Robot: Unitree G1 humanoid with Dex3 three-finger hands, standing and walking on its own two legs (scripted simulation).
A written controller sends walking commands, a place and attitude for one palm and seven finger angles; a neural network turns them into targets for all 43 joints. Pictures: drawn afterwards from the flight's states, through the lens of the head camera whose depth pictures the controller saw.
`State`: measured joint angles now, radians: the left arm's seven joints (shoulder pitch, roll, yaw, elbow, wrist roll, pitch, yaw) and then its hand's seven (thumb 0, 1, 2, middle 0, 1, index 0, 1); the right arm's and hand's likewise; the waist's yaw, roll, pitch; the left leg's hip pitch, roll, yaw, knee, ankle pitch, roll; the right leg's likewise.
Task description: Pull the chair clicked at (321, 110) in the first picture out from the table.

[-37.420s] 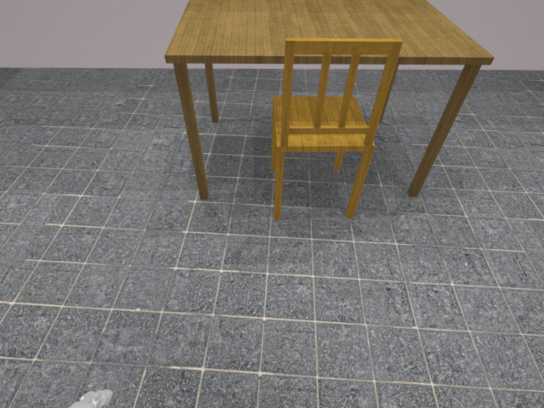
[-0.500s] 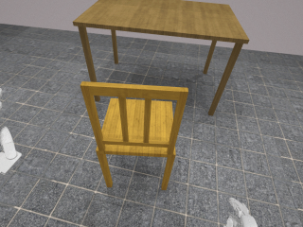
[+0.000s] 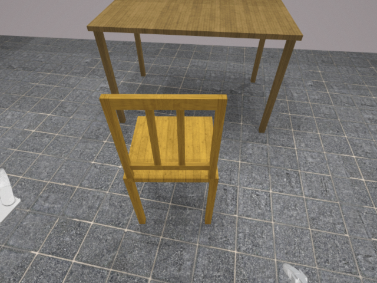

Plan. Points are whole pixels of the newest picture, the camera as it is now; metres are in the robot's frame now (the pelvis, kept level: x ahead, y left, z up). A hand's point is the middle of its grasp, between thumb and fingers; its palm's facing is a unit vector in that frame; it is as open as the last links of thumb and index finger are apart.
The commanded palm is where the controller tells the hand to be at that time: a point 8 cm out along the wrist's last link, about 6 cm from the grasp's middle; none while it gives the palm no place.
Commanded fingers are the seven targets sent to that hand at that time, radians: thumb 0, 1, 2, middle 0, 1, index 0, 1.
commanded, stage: stop stepping back and stand still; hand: left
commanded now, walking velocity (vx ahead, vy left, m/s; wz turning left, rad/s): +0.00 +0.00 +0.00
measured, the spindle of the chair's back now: (153, 139) +0.58 +0.16 -0.09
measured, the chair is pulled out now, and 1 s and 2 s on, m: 0.65 0.65 0.65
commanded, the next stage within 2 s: let the arm hang, fingers relaxed in 0.36 s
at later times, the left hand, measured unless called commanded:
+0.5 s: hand (42, 195) +0.22 +0.27 +0.13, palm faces +0.28 -0.79 -0.54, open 7.4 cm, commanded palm none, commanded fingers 0.00 0.90 0.90 -0.20 -0.30 -0.20 -0.30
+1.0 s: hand out of the picture -0.06 +0.23 -0.16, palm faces +0.01 -0.97 -0.24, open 7.2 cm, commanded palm none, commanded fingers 0.00 0.90 0.90 -0.20 -0.30 -0.20 -0.30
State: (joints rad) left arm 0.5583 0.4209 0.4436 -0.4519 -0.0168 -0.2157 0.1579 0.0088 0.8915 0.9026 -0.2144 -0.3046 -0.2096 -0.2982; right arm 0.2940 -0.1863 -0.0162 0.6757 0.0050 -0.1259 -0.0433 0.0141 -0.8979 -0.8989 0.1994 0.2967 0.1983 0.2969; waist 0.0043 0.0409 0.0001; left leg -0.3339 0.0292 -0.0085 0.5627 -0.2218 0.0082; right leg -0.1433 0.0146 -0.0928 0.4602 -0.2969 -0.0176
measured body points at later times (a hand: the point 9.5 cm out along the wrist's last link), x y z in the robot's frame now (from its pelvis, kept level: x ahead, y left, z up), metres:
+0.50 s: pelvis +0.01 +0.01 +0.01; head +0.03 +0.01 +0.45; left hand +0.20 +0.31 +0.16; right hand +0.17 -0.24 -0.08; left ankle +0.03 +0.12 -0.73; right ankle -0.03 -0.10 -0.73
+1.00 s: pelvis -0.02 +0.03 +0.01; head +0.01 +0.04 +0.46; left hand -0.06 +0.28 -0.14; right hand -0.01 -0.21 -0.14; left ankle +0.03 +0.12 -0.73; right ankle -0.03 -0.10 -0.73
